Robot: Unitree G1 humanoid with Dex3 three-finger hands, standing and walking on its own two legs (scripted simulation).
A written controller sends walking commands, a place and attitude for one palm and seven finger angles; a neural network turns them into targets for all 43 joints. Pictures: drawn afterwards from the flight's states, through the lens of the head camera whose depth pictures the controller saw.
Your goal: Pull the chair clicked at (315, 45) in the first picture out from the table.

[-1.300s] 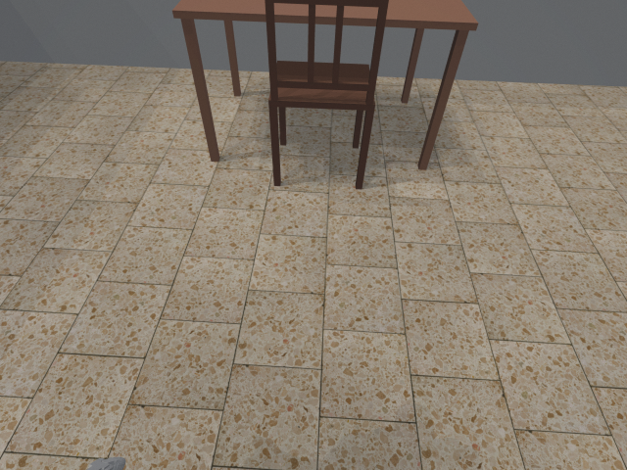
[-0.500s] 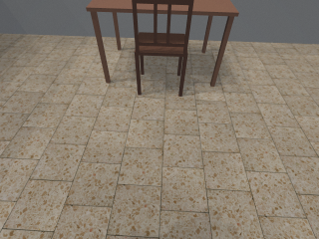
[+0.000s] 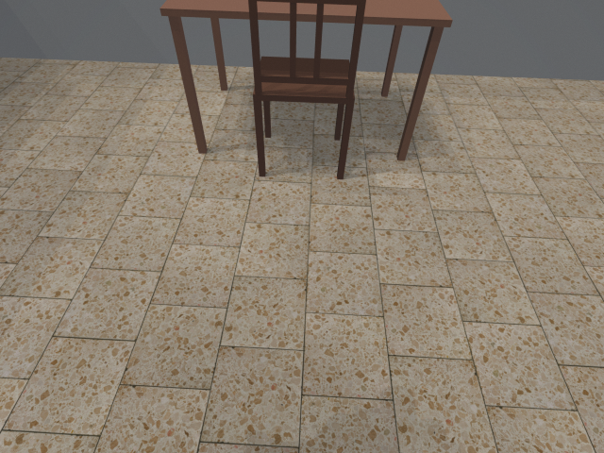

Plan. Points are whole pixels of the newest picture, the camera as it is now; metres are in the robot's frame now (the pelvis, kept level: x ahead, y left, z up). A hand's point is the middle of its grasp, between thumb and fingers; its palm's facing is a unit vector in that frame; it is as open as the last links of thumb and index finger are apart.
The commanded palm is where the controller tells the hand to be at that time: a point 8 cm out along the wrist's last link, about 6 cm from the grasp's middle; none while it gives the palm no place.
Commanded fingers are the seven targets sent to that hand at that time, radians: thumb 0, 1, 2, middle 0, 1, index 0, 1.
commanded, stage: look at it before walking up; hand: left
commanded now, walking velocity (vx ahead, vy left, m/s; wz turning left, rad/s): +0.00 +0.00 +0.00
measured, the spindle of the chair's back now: (293, 41) +1.54 +0.13 -0.09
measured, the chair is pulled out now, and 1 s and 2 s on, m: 0.00 0.00 0.00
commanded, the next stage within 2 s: walk to a spot facing it in 0.14 s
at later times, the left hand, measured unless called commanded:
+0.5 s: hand out of the picture +0.04 +0.21 -0.18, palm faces -0.02 -0.98 -0.22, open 7.4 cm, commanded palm none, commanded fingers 0.00 0.90 0.90 -0.20 -0.30 -0.20 -0.30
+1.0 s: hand (221, 339) +0.35 +0.18 -0.20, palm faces -0.11 -0.98 -0.17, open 7.3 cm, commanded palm none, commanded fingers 0.00 0.90 0.90 -0.20 -0.30 -0.20 -0.30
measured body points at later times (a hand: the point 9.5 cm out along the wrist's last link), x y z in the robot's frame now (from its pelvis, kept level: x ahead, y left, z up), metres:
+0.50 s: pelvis +0.04 +0.00 -0.01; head +0.03 +0.01 +0.44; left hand +0.05 +0.26 -0.17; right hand +0.06 -0.26 -0.16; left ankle +0.00 +0.13 -0.75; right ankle +0.00 -0.11 -0.75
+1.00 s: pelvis +0.24 +0.00 -0.03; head +0.28 +0.01 +0.41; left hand +0.36 +0.23 -0.19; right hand +0.06 -0.17 -0.16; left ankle +0.02 +0.12 -0.73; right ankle +0.36 -0.09 -0.74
